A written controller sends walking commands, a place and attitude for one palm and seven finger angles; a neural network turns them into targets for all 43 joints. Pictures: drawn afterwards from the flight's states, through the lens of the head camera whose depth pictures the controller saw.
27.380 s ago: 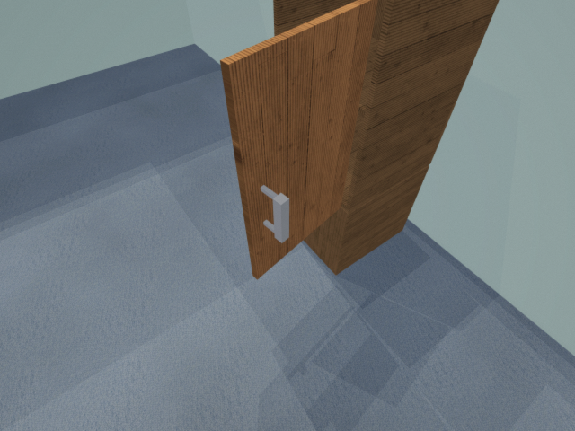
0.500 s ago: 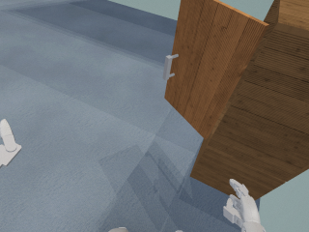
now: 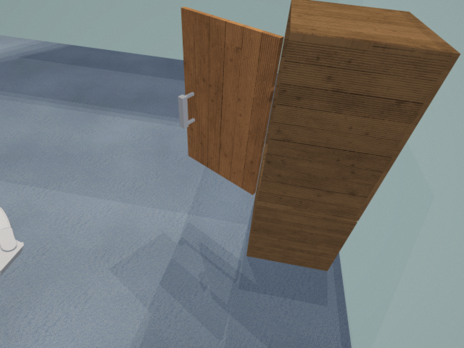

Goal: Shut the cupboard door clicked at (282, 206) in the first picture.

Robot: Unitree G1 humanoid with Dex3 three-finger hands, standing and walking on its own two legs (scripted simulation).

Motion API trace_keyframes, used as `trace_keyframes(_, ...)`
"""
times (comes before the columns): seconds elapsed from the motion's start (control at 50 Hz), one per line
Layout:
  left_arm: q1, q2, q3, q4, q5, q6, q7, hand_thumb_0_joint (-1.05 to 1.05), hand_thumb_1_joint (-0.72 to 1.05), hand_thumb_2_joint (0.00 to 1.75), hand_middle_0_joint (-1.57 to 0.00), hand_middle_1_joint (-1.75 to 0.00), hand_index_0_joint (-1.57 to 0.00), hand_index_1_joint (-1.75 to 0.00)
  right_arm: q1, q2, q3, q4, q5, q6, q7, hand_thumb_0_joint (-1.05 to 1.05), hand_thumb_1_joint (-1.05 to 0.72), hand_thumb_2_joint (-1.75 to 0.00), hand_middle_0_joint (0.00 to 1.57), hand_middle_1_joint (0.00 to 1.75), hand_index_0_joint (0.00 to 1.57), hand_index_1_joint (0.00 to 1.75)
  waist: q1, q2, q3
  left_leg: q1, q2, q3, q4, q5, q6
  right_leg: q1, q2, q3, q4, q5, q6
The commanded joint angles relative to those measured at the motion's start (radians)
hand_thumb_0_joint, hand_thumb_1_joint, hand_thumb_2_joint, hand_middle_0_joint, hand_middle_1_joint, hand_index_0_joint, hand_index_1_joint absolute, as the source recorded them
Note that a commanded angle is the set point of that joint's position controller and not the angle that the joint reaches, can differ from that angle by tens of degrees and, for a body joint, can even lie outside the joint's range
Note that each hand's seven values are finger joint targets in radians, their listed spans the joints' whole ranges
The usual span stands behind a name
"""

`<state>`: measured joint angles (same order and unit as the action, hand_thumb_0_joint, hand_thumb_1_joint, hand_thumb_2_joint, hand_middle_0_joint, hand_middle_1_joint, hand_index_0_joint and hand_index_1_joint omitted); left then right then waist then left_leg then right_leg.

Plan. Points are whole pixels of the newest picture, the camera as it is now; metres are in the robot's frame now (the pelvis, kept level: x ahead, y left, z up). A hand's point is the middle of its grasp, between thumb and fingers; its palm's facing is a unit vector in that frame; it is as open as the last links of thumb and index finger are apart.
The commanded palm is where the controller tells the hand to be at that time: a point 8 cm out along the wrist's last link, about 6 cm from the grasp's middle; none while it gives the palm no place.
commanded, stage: stop stepping back and stand still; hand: left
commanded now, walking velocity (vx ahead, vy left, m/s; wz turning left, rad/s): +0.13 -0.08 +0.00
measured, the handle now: (187, 110) +0.95 +0.15 -0.08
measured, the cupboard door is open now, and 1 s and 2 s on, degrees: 61 61 61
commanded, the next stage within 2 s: let the arm hang, fingers relaxed in 0.72 s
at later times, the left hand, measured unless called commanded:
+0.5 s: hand (10, 243) +0.21 +0.28 +0.17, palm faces +0.47 -0.78 -0.42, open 7.5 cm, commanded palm +0.15 +0.31 +0.18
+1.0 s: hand (92, 328) +0.19 +0.24 -0.07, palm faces -0.02 -0.92 -0.38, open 7.4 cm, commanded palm none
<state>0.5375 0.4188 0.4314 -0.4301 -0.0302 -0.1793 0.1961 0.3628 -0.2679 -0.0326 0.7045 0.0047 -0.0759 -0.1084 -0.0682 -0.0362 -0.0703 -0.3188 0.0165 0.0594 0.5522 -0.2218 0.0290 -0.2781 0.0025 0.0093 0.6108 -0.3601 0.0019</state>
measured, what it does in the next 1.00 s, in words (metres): stands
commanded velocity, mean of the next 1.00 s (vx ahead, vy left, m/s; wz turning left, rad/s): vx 0.02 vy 0.00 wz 0.00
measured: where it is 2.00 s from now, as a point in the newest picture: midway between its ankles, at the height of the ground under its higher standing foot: outside the picture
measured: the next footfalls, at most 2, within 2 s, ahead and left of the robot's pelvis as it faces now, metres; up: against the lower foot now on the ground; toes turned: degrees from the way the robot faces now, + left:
none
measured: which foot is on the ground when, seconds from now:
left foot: down 0.00-1.00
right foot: down 0.00-1.00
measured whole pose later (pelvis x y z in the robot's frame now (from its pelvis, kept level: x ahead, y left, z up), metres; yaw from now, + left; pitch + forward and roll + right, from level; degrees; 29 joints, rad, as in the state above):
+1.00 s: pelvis +0.00 +0.03 +0.00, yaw -2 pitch +1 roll +0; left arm 0.24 0.31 0.04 0.46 0.01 0.04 0.01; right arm 0.13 -0.31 0.00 0.78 -0.01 -0.01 0.01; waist -0.03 0.06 -0.02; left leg -0.36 0.01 0.07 0.58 -0.24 0.03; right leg -0.25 -0.01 -0.01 0.59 -0.36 0.00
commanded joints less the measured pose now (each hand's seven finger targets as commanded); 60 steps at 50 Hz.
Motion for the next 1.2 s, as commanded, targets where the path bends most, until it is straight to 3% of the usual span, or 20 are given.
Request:
trace_keyframes(0.0,-0.079,0.217,0.145,-0.262,0.022,-0.084,0.006,0.00,0.90,0.90,-0.20,-0.30,-0.20,-0.30,-0.209,-0.083,-0.007,-0.208,-0.014,-0.099,0.000,0.00,-0.90,-0.90,0.20,0.30,0.20,0.30,0.052,0.250,0.087,-0.240,0.216,-0.305,-0.441,-0.594,0.059,0.136,0.057,-0.088,0.044,-0.035,-0.006)
trace_keyframes(0.08,-0.018,0.183,0.125,-0.227,0.017,-0.078,0.007,0.00,0.90,0.90,-0.20,-0.30,-0.20,-0.30,-0.185,-0.080,-0.009,-0.199,-0.024,-0.088,0.018,0.00,-0.90,-0.90,0.20,0.30,0.20,0.30,0.037,0.178,0.053,-0.197,0.114,-0.160,-0.235,-0.374,0.014,0.199,-0.015,-0.006,-0.186,-0.020,-0.056)
trace_keyframes(0.1,-0.008,0.210,0.153,-0.202,0.016,-0.081,0.009,0.00,0.90,0.90,-0.20,-0.30,-0.20,-0.30,-0.180,-0.077,-0.011,-0.198,-0.028,-0.082,0.022,0.00,-0.90,-0.90,0.20,0.30,0.20,0.30,0.036,0.137,0.040,-0.187,0.088,-0.127,-0.137,-0.304,0.006,0.173,-0.076,0.087,-0.230,-0.037,-0.088)
trace_keyframes(0.14,-0.009,0.180,0.124,-0.169,0.003,-0.071,0.006,0.00,0.90,0.90,-0.20,-0.30,-0.20,-0.30,-0.169,-0.061,-0.021,-0.191,-0.017,-0.066,0.033,0.00,-0.90,-0.90,0.20,0.30,0.20,0.30,0.047,-0.086,0.020,-0.194,0.020,-0.049,0.135,-0.193,-0.022,0.086,-0.239,0.370,-0.366,-0.273,-0.167)
trace_keyframes(0.16,-0.004,0.178,0.115,-0.160,-0.001,-0.065,0.011,0.00,0.90,0.90,-0.20,-0.30,-0.20,-0.30,-0.170,-0.057,-0.021,-0.192,-0.011,-0.057,0.037,0.00,-0.90,-0.90,0.20,0.30,0.20,0.30,0.051,-0.130,0.055,-0.228,0.012,-0.047,0.243,-0.159,-0.030,0.069,-0.299,0.438,-0.406,-0.255,-0.207)
trace_keyframes(0.22,-0.096,0.177,0.095,-0.182,0.005,-0.079,0.013,0.00,0.90,0.90,-0.20,-0.30,-0.20,-0.30,-0.187,-0.051,-0.006,-0.189,-0.013,-0.051,0.040,0.00,-0.90,-0.90,0.20,0.30,0.20,0.30,0.045,-0.081,0.088,-0.205,0.047,-0.091,0.217,-0.175,-0.026,0.055,-0.303,0.326,-0.337,-0.011,-0.218)
trace_keyframes(0.26,-0.126,0.183,0.092,-0.173,0.009,-0.081,0.015,0.00,0.90,0.90,-0.20,-0.30,-0.20,-0.30,-0.198,-0.038,0.008,-0.181,-0.019,-0.053,0.030,0.00,-0.90,-0.90,0.20,0.30,0.20,0.30,0.040,-0.044,0.076,-0.010,0.016,-0.016,0.032,-0.065,-0.017,-0.036,-0.214,0.190,-0.295,-0.029,-0.145)
trace_keyframes(0.3,-0.141,0.191,0.092,-0.198,0.005,-0.084,0.013,0.00,0.90,0.90,-0.20,-0.30,-0.20,-0.30,-0.217,-0.052,-0.003,-0.189,-0.010,-0.066,0.014,0.00,-0.90,-0.90,0.20,0.30,0.20,0.30,0.048,0.045,0.070,0.116,0.040,-0.048,-0.086,-0.059,0.002,-0.092,-0.144,0.136,-0.242,-0.048,-0.085)
trace_keyframes(0.34,-0.141,0.179,0.087,-0.236,0.001,-0.088,0.009,0.00,0.90,0.90,-0.20,-0.30,-0.20,-0.30,-0.229,-0.069,-0.004,-0.210,-0.004,-0.073,0.011,0.00,-0.90,-0.90,0.20,0.30,0.20,0.30,0.062,0.107,0.045,0.111,0.112,-0.139,-0.132,0.036,0.025,-0.037,-0.055,0.083,-0.164,0.094,-0.032)
trace_keyframes(0.38,-0.103,0.171,0.099,-0.193,-0.004,-0.083,-0.002,0.00,0.90,0.90,-0.20,-0.30,-0.20,-0.30,-0.224,-0.053,0.010,-0.210,-0.002,-0.071,0.012,0.00,-0.90,-0.90,0.20,0.30,0.20,0.30,0.054,0.151,0.072,0.039,0.130,-0.189,-0.213,-0.124,0.024,-0.018,-0.022,0.051,-0.162,0.042,-0.015)
trace_keyframes(0.42,-0.133,0.156,0.084,-0.224,0.004,-0.087,-0.007,0.00,0.90,0.90,-0.20,-0.30,-0.20,-0.30,-0.230,-0.053,0.014,-0.212,-0.002,-0.080,0.013,0.00,-0.90,-0.90,0.20,0.30,0.20,0.30,0.057,0.171,0.063,0.006,0.150,-0.203,-0.254,-0.124,0.031,0.046,-0.006,0.011,-0.137,0.120,-0.002)
trace_keyframes(0.54,-0.072,0.142,0.073,-0.219,-0.006,-0.070,-0.008,0.00,0.90,0.90,-0.20,-0.30,-0.20,-0.30,-0.216,-0.050,0.009,-0.224,0.002,-0.080,0.023,0.00,-0.90,-0.90,0.20,0.30,0.20,0.30,0.059,0.108,-0.077,0.101,0.096,-0.085,-0.124,0.202,-0.004,0.127,-0.038,0.044,-0.172,0.356,-0.012)
trace_keyframes(0.78,-0.012,0.181,0.115,-0.234,-0.021,-0.051,-0.004,0.00,0.90,0.90,-0.20,-0.30,-0.20,-0.30,-0.232,-0.042,0.013,-0.249,0.006,-0.032,0.016,0.00,-0.90,-0.90,0.20,0.30,0.20,0.30,0.057,0.116,-0.077,0.100,0.087,-0.065,-0.101,0.262,-0.016,0.120,-0.050,0.050,-0.190,0.422,-0.012)
trace_keyframes(0.8,-0.091,-0.050,-0.372,0.485,0.017,0.068,-0.137,0.00,0.90,0.90,-0.20,-0.30,-0.20,-0.30,-0.337,-0.151,-0.019,-0.087,0.032,-0.110,0.102,0.00,-0.90,-0.90,0.20,0.30,0.20,0.30,0.029,0.107,0.024,0.100,0.111,-0.055,0.010,0.426,-0.020,-0.022,-0.098,-0.041,-0.090,0.460,-0.025)
trace_keyframes(0.82,-0.124,-0.021,-0.338,0.523,0.033,0.167,-0.172,0.00,0.90,0.90,-0.20,-0.30,-0.20,-0.30,-0.269,-0.211,-0.040,-0.064,0.014,-0.053,0.112,0.00,-0.90,-0.90,0.20,0.30,0.20,0.30,0.047,0.128,-0.017,0.097,0.122,-0.063,-0.018,0.391,-0.021,-0.016,-0.113,0.015,-0.112,0.378,-0.025)
trace_keyframes(0.84,-0.139,-0.033,-0.344,0.558,0.047,0.184,-0.181,0.00,0.90,0.90,-0.20,-0.30,-0.20,-0.30,-0.230,-0.188,-0.037,-0.054,0.002,-0.027,0.111,0.00,-0.90,-0.90,0.20,0.30,0.20,0.30,0.055,0.077,-0.027,0.074,0.127,-0.075,-0.017,0.335,-0.004,-0.012,-0.093,-0.001,-0.095,0.303,-0.031)
trace_keyframes(0.94,-0.256,0.007,-0.372,0.854,0.051,0.173,-0.188,0.00,0.90,0.90,-0.20,-0.30,-0.20,-0.30,-0.227,-0.164,-0.001,-0.011,-0.020,0.042,0.107,0.00,-0.90,-0.90,0.20,0.30,0.20,0.30,0.061,-0.153,-0.016,0.053,0.075,-0.111,-0.007,0.214,0.006,0.006,-0.125,0.068,-0.138,0.274,-0.064)
trace_keyframes(0.98,-0.284,-0.002,-0.387,0.986,0.052,0.177,-0.180,0.00,0.90,0.90,-0.20,-0.30,-0.20,-0.30,-0.208,-0.144,0.007,0.040,-0.031,0.062,0.107,0.00,-0.90,-0.90,0.20,0.30,0.20,0.30,0.053,-0.122,-0.007,0.085,0.060,-0.107,-0.026,0.196,-0.003,-0.001,-0.133,0.087,-0.161,0.261,-0.069)
trace_keyframes(1.06,-0.273,-0.039,-0.405,1.190,0.047,0.185,-0.173,0.00,0.90,0.90,-0.20,-0.30,-0.20,-0.30,-0.201,-0.108,0.022,0.135,-0.032,0.076,0.100,0.00,-0.90,-0.90,0.20,0.30,0.20,0.30,0.065,0.092,0.009,0.103,0.079,-0.117,-0.122,0.189,-0.003,0.061,-0.092,0.071,-0.192,0.175,-0.042)
trace_keyframes(1.18,-0.225,-0.074,-0.395,1.381,0.043,0.172,-0.174,0.00,0.90,0.90,-0.20,-0.30,-0.20,-0.30,-0.141,-0.071,0.014,0.255,-0.026,0.077,0.084,0.00,-0.90,-0.90,0.20,0.30,0.20,0.30,0.067,0.165,0.026,0.121,0.079,-0.114,-0.160,0.094,-0.005,0.096,-0.095,0.075,-0.280,0.169,-0.058)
